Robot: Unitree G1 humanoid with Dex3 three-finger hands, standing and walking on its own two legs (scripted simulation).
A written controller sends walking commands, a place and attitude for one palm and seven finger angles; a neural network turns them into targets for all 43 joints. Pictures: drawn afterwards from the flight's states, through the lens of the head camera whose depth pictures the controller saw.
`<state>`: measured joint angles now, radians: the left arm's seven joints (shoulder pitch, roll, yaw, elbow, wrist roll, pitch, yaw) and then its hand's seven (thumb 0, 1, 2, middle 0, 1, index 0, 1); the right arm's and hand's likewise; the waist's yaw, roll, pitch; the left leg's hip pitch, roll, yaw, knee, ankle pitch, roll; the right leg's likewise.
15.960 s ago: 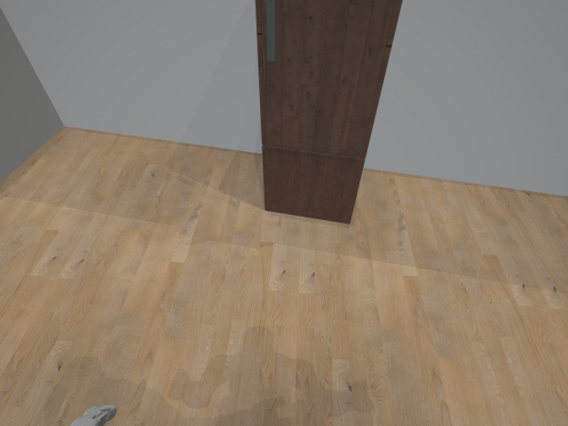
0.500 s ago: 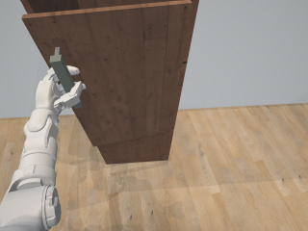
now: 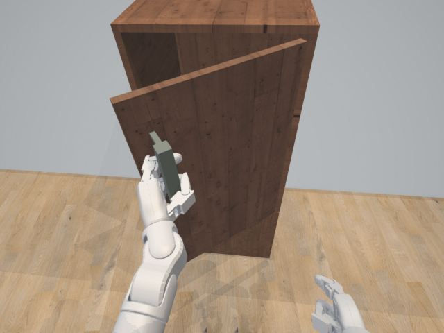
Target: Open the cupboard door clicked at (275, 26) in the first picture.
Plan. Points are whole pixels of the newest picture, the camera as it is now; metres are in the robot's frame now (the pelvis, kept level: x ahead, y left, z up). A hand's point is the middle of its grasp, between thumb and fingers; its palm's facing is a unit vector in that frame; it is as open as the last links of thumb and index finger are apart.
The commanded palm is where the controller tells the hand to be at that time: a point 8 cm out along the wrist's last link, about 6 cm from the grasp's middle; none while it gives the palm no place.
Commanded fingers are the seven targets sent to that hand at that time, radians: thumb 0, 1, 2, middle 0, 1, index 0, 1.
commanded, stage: pull the door open along its arc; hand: left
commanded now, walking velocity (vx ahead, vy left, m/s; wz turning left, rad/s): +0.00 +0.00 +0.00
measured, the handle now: (167, 173) +0.37 +0.13 +0.11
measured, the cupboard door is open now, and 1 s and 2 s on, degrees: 37 45 48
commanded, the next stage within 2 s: open thumb and fingers to let go in 0.14 s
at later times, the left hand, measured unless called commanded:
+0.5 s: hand (207, 209) +0.29 +0.05 +0.11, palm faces +0.34 -0.94 -0.02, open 7.2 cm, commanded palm +0.25 +0.10 +0.10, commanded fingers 0.00 -0.08 0.48 -0.33 -1.25 -0.33 -1.25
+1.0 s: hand (203, 209) +0.29 +0.05 +0.11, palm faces +0.28 -0.96 -0.03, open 14.8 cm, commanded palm +0.25 +0.09 +0.10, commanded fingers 0.00 -0.50 0.30 -0.16 -0.35 -0.16 -0.35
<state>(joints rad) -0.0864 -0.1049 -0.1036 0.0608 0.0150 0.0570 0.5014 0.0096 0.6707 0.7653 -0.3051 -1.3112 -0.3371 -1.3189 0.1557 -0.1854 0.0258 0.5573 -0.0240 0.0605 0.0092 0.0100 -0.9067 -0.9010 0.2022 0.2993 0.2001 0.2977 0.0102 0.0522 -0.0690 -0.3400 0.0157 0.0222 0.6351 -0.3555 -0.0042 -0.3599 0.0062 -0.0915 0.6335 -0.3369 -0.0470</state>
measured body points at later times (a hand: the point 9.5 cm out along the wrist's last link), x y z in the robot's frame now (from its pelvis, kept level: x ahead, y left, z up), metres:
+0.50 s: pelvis -0.01 -0.02 +0.00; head -0.02 -0.05 +0.45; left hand +0.27 +0.10 +0.11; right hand +0.18 -0.23 -0.10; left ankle -0.02 +0.12 -0.72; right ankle +0.00 -0.09 -0.72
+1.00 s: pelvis -0.02 +0.01 +0.00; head -0.02 -0.01 +0.45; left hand +0.27 +0.10 +0.11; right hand +0.17 -0.19 -0.10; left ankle -0.02 +0.12 -0.72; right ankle +0.00 -0.09 -0.72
